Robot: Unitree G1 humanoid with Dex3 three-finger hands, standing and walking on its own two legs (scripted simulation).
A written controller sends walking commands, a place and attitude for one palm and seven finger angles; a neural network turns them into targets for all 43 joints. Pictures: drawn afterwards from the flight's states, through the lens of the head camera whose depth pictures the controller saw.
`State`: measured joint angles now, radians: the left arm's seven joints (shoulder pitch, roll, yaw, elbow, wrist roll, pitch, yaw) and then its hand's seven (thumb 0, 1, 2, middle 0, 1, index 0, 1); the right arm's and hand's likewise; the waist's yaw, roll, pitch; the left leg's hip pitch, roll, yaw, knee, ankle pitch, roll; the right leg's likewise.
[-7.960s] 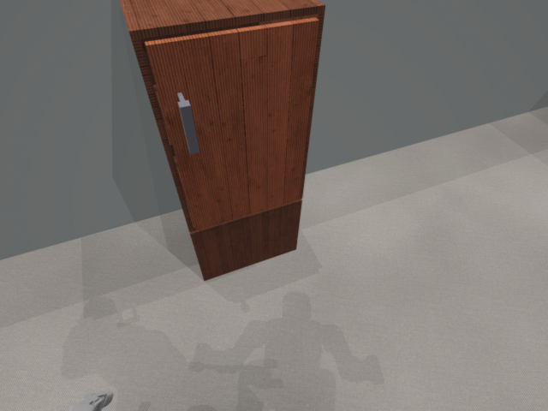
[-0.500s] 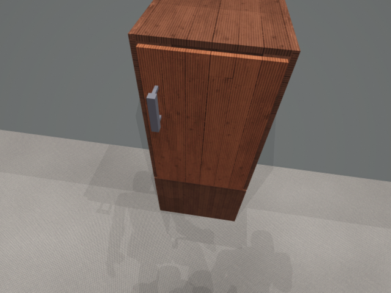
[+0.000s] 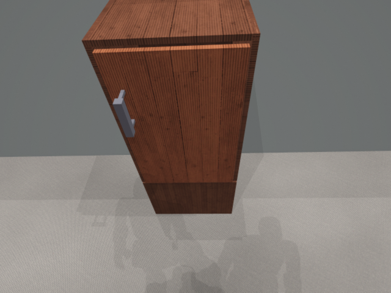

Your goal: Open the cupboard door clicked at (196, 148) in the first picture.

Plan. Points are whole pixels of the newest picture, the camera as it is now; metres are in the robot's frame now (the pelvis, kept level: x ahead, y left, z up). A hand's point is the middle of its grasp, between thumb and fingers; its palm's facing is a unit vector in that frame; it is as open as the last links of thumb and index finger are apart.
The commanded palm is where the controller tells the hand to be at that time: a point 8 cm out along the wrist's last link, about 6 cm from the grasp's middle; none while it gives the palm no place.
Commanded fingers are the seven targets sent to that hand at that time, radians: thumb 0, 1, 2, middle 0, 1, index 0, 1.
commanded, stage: come to a stop and stand still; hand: left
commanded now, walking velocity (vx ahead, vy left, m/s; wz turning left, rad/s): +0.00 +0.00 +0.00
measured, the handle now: (126, 113) +0.57 +0.20 +0.03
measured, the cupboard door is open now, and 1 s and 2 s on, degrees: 0 0 0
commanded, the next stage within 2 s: look again from close up in 0.30 s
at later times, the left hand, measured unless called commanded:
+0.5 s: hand out of the picture +0.03 +0.18 -0.16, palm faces +0.01 -0.98 -0.22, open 7.3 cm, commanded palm none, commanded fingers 0.00 0.90 0.90 -0.20 -0.30 -0.20 -0.30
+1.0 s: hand out of the picture +0.02 +0.19 -0.16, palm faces -0.01 -0.98 -0.22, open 7.4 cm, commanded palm +0.10 +0.24 -0.06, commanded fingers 0.00 0.85 0.88 -0.20 -0.33 -0.20 -0.33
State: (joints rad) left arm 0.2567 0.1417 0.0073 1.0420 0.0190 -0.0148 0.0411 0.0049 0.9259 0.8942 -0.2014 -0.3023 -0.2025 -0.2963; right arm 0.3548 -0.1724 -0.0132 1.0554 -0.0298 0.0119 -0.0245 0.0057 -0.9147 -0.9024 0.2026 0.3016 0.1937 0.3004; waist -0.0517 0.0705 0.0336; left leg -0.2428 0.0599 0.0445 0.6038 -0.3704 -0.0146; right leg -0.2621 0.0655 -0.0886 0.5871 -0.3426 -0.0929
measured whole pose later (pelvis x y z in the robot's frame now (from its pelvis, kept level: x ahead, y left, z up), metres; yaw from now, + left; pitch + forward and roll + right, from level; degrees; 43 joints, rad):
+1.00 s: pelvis +0.01 +0.02 +0.01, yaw -1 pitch -1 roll +0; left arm 0.27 0.16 -0.01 1.09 0.01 -0.03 0.04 0.00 0.91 0.89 -0.20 -0.30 -0.20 -0.30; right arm 0.27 -0.15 0.01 1.12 -0.02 -0.01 -0.04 0.00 -0.91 -0.90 0.20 0.30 0.20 0.30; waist 0.00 0.00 0.03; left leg -0.15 0.03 0.08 0.48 -0.31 -0.01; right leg -0.18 0.04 -0.05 0.48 -0.29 -0.06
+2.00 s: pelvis -0.06 +0.05 -0.05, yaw +1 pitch +10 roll -3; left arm 0.22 0.31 0.24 0.12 -0.28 -0.37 -0.32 0.00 -0.09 0.47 -0.27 -0.94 -0.27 -0.93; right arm 0.31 -0.30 0.02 0.58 0.03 -0.23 -0.06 0.02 -0.91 -0.90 0.21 0.30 0.20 0.30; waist -0.02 0.02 -0.08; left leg -0.76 0.00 0.02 1.05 -0.46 0.05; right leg -0.74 -0.01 -0.10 0.98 -0.41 -0.02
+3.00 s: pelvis -0.05 +0.04 -0.03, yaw +1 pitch +7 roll -2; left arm -0.05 0.42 0.42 0.45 -0.35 -0.27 -0.53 -0.02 -0.50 0.30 -0.30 -1.20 -0.30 -1.20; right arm 0.29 -0.29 0.05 0.57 0.04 -0.21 -0.08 0.01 -0.91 -0.90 0.21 0.30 0.20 0.30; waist -0.01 0.02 -0.05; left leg -0.58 0.02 0.02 0.86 -0.41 0.02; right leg -0.57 0.02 -0.09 0.80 -0.36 -0.04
